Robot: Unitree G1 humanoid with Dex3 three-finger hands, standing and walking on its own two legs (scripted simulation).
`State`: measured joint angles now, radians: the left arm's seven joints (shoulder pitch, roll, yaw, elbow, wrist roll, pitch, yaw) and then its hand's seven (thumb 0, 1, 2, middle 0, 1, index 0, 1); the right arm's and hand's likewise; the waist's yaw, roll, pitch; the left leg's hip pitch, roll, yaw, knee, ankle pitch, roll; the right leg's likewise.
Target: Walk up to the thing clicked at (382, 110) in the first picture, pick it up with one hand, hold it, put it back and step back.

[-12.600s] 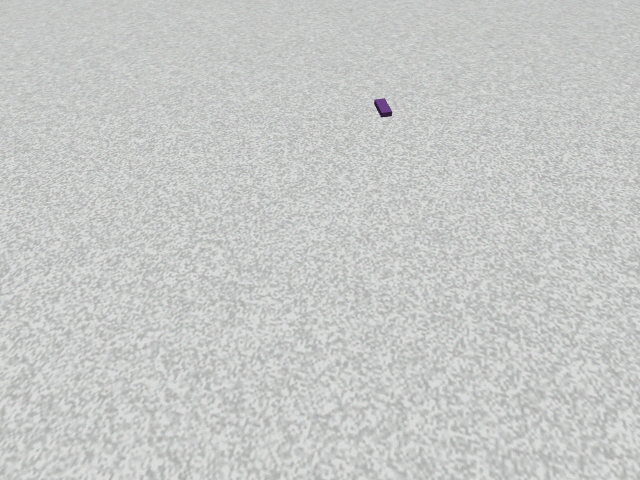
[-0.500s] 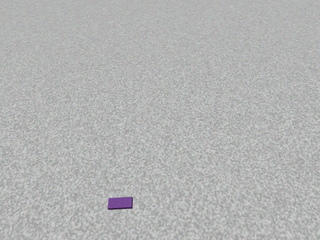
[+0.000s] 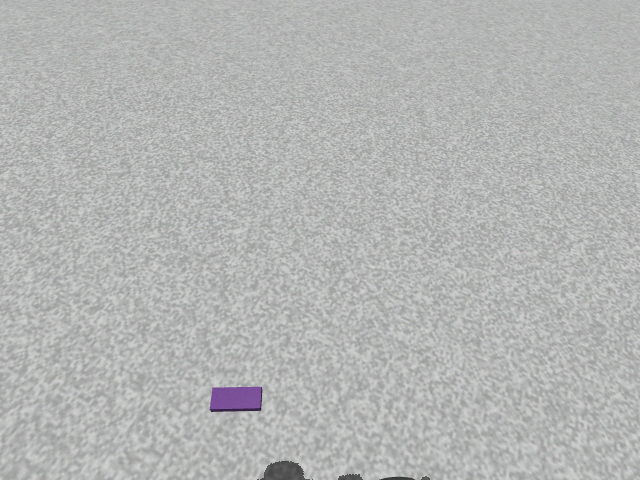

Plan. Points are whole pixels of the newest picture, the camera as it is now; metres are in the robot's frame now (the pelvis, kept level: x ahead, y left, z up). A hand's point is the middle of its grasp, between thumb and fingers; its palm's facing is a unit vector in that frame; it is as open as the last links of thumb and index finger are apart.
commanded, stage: walk up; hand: left
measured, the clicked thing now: (236, 399) +0.42 +0.23 -0.76
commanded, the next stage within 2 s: stand in 1.38 s
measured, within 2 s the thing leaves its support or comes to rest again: neither
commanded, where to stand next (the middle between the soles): +0.04 -0.02 m, yaw +1 degrees
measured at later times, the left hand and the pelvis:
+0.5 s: hand out of the picture +0.13 +0.22 -0.14, palm faces +0.01 -0.94 -0.33, open 7.4 cm; pelvis +0.03 -0.03 +0.01, yaw +1 degrees
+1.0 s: hand out of the picture +0.10 +0.23 -0.15, palm faces +0.02 -0.94 -0.33, open 7.4 cm; pelvis +0.02 -0.03 +0.01, yaw +1 degrees
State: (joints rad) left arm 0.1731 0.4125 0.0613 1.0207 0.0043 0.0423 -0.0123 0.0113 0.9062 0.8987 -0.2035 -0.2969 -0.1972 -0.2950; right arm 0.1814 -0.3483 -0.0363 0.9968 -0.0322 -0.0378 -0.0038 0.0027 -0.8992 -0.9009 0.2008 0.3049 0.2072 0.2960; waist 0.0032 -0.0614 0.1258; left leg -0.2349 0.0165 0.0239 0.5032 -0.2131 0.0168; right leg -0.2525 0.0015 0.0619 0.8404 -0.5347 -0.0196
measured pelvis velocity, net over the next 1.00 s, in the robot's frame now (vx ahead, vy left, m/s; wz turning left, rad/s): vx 0.02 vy -0.03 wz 0.02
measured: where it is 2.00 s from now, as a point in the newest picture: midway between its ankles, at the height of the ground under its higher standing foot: outside the picture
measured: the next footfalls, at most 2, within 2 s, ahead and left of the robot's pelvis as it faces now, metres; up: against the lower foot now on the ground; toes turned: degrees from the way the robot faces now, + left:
right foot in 0.16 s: +0.05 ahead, -0.16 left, +0.00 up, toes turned -1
